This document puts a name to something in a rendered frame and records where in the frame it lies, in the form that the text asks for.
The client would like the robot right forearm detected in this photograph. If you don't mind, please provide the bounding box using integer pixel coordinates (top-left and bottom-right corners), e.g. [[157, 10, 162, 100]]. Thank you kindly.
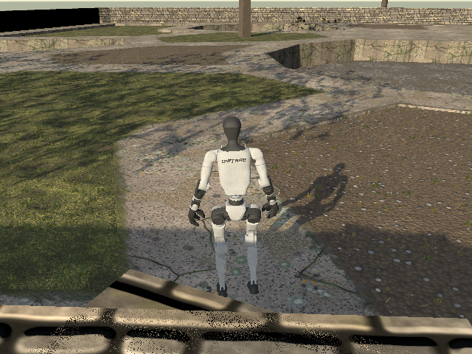
[[263, 176, 277, 205]]

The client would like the robot left forearm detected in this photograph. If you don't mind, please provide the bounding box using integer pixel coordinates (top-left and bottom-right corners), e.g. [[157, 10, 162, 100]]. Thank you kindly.
[[190, 179, 206, 211]]

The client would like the robot left upper arm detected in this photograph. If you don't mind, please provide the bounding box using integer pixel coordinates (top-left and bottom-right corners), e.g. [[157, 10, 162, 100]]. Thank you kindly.
[[198, 149, 218, 191]]

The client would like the left robot hand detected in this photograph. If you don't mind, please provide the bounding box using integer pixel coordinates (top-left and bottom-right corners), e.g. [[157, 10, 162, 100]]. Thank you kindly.
[[188, 208, 205, 226]]

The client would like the left robot foot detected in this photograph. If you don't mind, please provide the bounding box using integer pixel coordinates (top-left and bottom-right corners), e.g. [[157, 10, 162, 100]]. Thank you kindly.
[[217, 282, 227, 297]]

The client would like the right robot hand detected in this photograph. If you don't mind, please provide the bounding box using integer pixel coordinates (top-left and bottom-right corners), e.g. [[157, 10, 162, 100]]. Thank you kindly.
[[262, 202, 279, 218]]

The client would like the robot right upper arm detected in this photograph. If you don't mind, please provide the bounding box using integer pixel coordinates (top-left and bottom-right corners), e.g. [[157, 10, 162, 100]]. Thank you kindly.
[[249, 147, 270, 188]]

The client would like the humanoid robot torso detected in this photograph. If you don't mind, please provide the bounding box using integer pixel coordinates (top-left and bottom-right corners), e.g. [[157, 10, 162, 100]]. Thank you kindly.
[[217, 144, 251, 221]]

